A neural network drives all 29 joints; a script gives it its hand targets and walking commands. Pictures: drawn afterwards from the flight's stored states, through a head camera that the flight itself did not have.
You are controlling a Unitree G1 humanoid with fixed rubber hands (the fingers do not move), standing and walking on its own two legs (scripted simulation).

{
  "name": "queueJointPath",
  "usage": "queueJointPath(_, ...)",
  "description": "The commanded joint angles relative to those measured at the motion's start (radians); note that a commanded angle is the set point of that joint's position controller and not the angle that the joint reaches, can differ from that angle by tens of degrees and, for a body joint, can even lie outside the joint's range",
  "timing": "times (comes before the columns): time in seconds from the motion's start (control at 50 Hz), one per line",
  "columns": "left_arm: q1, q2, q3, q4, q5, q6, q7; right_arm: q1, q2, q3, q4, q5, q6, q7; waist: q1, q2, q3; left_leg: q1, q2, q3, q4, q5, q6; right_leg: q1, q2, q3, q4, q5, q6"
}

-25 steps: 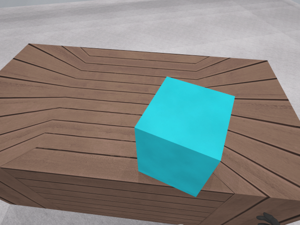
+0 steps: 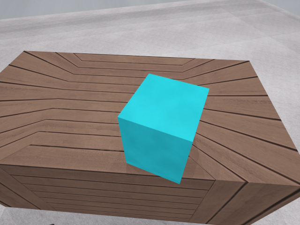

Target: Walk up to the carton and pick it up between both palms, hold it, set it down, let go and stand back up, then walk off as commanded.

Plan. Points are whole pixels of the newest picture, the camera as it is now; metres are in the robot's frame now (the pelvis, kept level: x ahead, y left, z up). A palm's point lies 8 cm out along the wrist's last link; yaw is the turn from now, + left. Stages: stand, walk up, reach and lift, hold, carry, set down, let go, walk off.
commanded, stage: walk up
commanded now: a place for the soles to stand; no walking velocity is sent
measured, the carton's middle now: (164, 128) +0.44 -0.02 -0.01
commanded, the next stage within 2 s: reach and lift in 1.50 s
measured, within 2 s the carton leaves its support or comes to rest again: neither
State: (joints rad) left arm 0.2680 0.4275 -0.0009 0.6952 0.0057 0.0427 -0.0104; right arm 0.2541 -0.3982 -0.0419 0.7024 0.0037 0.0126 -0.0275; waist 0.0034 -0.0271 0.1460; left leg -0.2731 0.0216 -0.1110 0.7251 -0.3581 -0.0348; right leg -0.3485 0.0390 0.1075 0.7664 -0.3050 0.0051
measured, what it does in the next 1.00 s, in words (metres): stands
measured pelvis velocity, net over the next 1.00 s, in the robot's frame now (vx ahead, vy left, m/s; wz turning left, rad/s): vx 0.04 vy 0.01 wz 0.00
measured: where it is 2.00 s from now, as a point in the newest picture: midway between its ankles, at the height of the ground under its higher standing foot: outside the picture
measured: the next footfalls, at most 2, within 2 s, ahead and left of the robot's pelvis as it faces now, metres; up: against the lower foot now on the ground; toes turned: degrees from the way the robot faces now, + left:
none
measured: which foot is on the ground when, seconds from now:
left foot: down 0.00-1.00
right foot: down 0.00-1.00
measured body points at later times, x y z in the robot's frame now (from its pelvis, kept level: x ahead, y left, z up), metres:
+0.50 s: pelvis +0.01 +0.00 +0.00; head +0.03 +0.01 +0.45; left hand +0.11 +0.31 -0.10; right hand +0.13 -0.32 -0.08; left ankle +0.04 +0.18 -0.71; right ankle +0.07 -0.12 -0.71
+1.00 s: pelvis +0.04 +0.01 +0.00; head +0.06 +0.02 +0.45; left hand +0.14 +0.32 -0.10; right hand +0.18 -0.31 -0.07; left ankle +0.04 +0.18 -0.71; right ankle +0.07 -0.12 -0.71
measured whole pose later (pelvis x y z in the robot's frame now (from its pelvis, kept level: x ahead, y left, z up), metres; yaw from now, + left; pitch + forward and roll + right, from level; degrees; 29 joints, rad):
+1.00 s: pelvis +0.04 +0.01 +0.00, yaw +0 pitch -3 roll +1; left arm 0.27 0.43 0.00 0.70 0.01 0.03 -0.01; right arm 0.16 -0.40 -0.04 0.73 0.00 0.00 -0.01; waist 0.00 -0.04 0.10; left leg -0.27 0.02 -0.11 0.71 -0.39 -0.04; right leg -0.35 0.04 0.11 0.75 -0.34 0.01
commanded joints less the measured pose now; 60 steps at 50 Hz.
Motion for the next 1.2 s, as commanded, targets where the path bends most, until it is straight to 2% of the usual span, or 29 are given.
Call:
queueJointPath(0.0,-0.138,0.213,0.098,-0.042,-0.017,-0.017,-0.016,-0.046,-0.239,-0.064,-0.045,0.008,-0.031,0.004,-0.012,-0.017,-0.036,0.003,0.040,-0.021,-0.236,-0.227,0.076,-0.090,-0.121,0.202,-0.372,-0.309,-0.068)
queueJointPath(0.1,-0.128,0.217,0.101,-0.034,-0.017,-0.020,-0.016,-0.056,-0.245,-0.067,-0.039,0.004,-0.032,0.007,-0.009,0.007,-0.039,-0.018,0.048,-0.037,-0.253,-0.249,0.082,-0.073,-0.110,0.187,-0.361,-0.297,-0.060)
queueJointPath(0.14,-0.129,0.216,0.100,-0.032,-0.017,-0.021,-0.016,-0.057,-0.245,-0.066,-0.034,0.003,-0.033,0.008,-0.006,-0.001,-0.034,-0.030,0.046,-0.038,-0.257,-0.252,0.079,-0.062,-0.111,0.187,-0.364,-0.290,-0.058)
queueJointPath(0.28,-0.131,0.217,0.100,-0.032,-0.015,-0.025,-0.014,-0.066,-0.244,-0.066,-0.036,0.004,-0.034,0.008,-0.009,0.016,-0.061,-0.010,0.050,-0.035,-0.236,-0.190,0.079,-0.043,-0.111,0.181,-0.354,-0.227,-0.059)
queueJointPath(0.34,-0.131,0.210,0.098,-0.030,-0.016,-0.026,-0.015,-0.072,-0.241,-0.065,-0.035,0.005,-0.034,0.008,-0.006,0.000,-0.065,-0.001,0.045,-0.025,-0.223,-0.165,0.078,-0.045,-0.112,0.185,-0.358,-0.210,-0.062)
queueJointPath(0.48,-0.132,0.203,0.092,-0.021,-0.020,-0.031,-0.012,-0.084,-0.234,-0.058,-0.026,0.009,-0.037,0.006,-0.007,0.008,-0.132,0.045,0.053,-0.021,-0.208,-0.024,0.076,0.016,-0.120,0.165,-0.307,-0.005,-0.063)
queueJointPath(0.5,-0.110,0.200,0.096,-0.022,-0.012,-0.036,-0.010,-0.082,-0.226,-0.060,-0.032,-0.002,-0.037,0.009,-0.006,0.016,-0.160,0.053,0.041,-0.027,-0.219,-0.101,0.087,0.036,-0.118,0.167,-0.318,-0.111,-0.065)
queueJointPath(0.54,-0.115,0.196,0.095,-0.025,-0.010,-0.037,-0.009,-0.090,-0.226,-0.059,-0.033,-0.004,-0.035,0.010,-0.006,0.017,-0.138,0.048,0.037,-0.023,-0.219,-0.114,0.088,0.016,-0.117,0.175,-0.338,-0.163,-0.070)
queueJointPath(0.6,-0.119,0.195,0.093,-0.022,-0.010,-0.041,-0.008,-0.090,-0.224,-0.057,-0.031,-0.003,-0.038,0.010,-0.006,0.003,-0.149,0.060,0.041,-0.022,-0.219,-0.045,0.085,0.035,-0.119,0.160,-0.313,-0.055,-0.070)
queueJointPath(0.64,-0.111,0.193,0.093,-0.019,-0.013,-0.045,-0.006,-0.100,-0.232,-0.058,-0.030,-0.005,-0.041,0.009,-0.002,0.033,-0.170,0.067,0.054,-0.038,-0.214,0.016,0.089,0.054,-0.111,0.140,-0.278,0.037,-0.065)
queueJointPath(0.7,-0.099,0.199,0.093,-0.014,-0.014,-0.049,-0.001,-0.098,-0.231,-0.058,-0.029,-0.005,-0.041,0.006,-0.005,0.019,-0.212,0.096,0.058,-0.020,-0.173,0.135,0.082,0.089,-0.120,0.132,-0.241,0.191,-0.073)
queueJointPath(0.78,-0.094,0.195,0.092,-0.010,-0.017,-0.047,0.003,-0.096,-0.227,-0.056,-0.029,-0.002,-0.037,0.004,-0.006,0.017,-0.232,0.112,0.069,-0.027,-0.159,0.187,0.083,0.095,-0.117,0.119,-0.213,0.252,-0.074)
queueJointPath(0.96,-0.108,0.196,0.093,-0.010,-0.015,-0.045,0.002,-0.120,-0.220,-0.056,-0.024,-0.005,-0.032,0.007,-0.010,0.014,-0.197,0.093,0.058,-0.021,-0.178,0.080,0.082,0.057,-0.119,0.140,-0.259,0.139,-0.075)
queueJointPath(1.18,-0.108,0.193,0.094,-0.012,-0.017,-0.047,-0.002,-0.132,-0.221,-0.054,-0.018,-0.005,-0.036,0.008,-0.004,0.018,-0.185,0.078,0.053,-0.018,-0.196,0.042,0.083,0.063,-0.118,0.137,-0.277,0.091,-0.071)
